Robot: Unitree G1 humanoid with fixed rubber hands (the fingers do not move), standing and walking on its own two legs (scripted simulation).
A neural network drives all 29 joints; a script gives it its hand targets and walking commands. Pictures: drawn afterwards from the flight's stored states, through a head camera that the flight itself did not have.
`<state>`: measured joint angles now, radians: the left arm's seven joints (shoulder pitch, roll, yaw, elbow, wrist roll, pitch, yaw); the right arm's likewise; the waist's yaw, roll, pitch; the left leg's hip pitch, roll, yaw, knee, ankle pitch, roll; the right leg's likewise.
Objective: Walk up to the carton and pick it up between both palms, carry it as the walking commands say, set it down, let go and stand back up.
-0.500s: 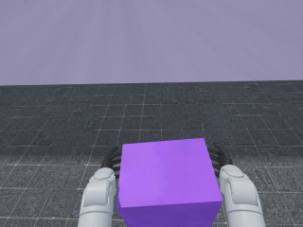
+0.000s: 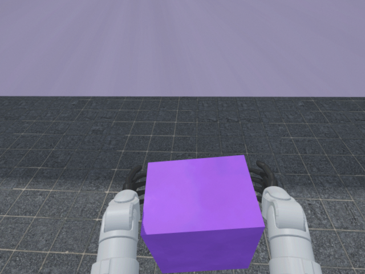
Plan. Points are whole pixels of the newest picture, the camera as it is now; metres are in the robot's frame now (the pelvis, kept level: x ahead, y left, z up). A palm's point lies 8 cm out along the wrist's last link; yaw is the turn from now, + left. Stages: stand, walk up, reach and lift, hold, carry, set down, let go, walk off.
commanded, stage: hold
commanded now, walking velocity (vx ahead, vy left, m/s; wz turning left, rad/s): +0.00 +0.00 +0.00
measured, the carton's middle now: (200, 218) +0.27 -0.01 -0.03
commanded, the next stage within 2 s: carry in 0.10 s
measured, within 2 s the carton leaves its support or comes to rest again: neither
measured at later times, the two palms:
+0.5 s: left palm (178, 185) +0.29 +0.04 +0.07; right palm (331, 217) +0.22 -0.26 +0.07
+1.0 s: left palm (261, 208) +0.23 -0.12 +0.08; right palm out of the picture +0.07 -0.39 +0.07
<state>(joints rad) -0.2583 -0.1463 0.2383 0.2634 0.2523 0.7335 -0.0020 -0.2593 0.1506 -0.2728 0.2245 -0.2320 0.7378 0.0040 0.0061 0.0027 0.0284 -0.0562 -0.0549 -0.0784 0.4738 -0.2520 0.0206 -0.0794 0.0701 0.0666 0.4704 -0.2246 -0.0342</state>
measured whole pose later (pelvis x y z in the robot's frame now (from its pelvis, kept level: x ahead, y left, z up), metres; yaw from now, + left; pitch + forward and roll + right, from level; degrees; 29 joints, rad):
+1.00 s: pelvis -0.05 -0.14 -0.03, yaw -28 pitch +2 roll -1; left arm -0.02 -0.13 0.07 -0.44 0.02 1.19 0.12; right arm 0.02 0.13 -0.11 -0.51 -0.04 1.18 -0.12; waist 0.00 0.05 -0.16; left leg -0.39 0.32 0.22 0.82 -0.45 -0.12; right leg -0.48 -0.05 -0.10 0.73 -0.26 0.01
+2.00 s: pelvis -0.28 -0.31 -0.02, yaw -63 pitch +2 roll +0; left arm 0.04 -0.13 0.05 -0.53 0.05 1.19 0.12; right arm 0.06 0.13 -0.10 -0.51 -0.01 1.12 -0.10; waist 0.02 -0.06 -0.07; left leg -0.35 0.18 0.29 0.72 -0.39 -0.01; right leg -0.64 0.00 -0.09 1.18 -0.42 0.00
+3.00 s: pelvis -0.63 -0.37 -0.03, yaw -96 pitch +3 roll -1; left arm 0.03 -0.13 0.05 -0.57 0.05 1.18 0.11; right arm 0.02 0.13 -0.10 -0.60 -0.01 1.20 -0.12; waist -0.02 0.04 -0.02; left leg -0.53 0.14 0.16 1.15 -0.57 -0.12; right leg -0.49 0.04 -0.09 0.76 -0.32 -0.08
